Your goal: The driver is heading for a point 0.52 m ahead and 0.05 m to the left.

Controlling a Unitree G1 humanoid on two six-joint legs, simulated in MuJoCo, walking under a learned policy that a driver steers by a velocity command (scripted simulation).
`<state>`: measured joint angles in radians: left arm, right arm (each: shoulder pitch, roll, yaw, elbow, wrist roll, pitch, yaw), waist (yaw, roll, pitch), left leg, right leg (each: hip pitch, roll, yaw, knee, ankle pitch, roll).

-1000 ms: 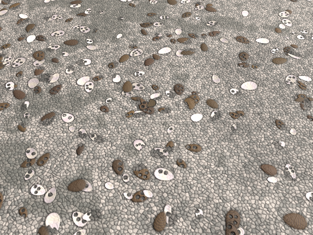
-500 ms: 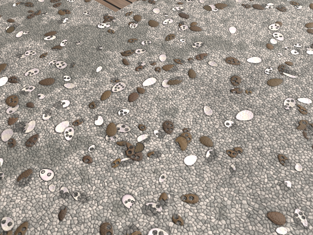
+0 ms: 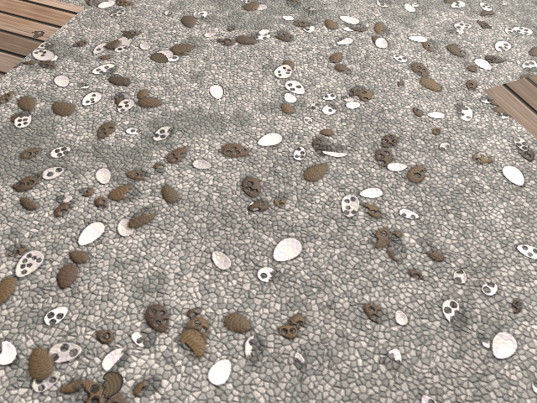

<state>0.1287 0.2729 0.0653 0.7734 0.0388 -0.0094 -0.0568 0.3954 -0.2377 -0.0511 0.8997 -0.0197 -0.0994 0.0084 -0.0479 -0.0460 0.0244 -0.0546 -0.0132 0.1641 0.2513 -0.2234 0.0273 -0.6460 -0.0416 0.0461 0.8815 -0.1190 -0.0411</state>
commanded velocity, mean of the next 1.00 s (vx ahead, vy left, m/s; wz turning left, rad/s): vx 0.15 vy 0.00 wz -0.07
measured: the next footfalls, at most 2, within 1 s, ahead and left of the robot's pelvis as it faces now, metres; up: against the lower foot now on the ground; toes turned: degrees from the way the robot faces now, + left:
right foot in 0.14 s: +0.22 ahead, -0.11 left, +0.00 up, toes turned -3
left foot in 0.52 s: +0.19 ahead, +0.10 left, +0.00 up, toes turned +0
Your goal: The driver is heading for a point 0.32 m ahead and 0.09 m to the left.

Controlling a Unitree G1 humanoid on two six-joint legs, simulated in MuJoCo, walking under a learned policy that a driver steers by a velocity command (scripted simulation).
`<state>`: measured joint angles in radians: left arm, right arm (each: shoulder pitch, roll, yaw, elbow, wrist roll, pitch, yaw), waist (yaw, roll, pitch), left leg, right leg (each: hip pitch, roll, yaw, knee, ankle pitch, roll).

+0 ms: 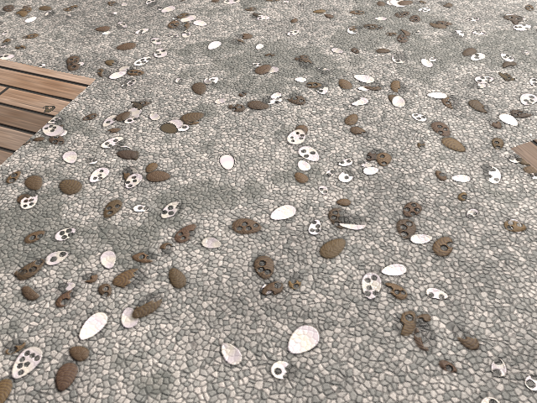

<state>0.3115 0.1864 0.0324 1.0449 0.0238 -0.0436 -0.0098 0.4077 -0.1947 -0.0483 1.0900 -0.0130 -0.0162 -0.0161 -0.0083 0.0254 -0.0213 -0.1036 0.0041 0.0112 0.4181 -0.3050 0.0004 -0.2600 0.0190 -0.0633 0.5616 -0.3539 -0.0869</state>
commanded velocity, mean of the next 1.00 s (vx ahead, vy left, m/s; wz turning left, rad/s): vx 0.21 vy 0.00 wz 0.14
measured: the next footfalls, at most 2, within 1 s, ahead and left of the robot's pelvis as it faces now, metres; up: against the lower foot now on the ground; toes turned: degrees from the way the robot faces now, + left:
left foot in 0.46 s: +0.36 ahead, +0.09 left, +0.00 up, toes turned +12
right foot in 0.84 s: +0.36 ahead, -0.10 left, +0.00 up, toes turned +8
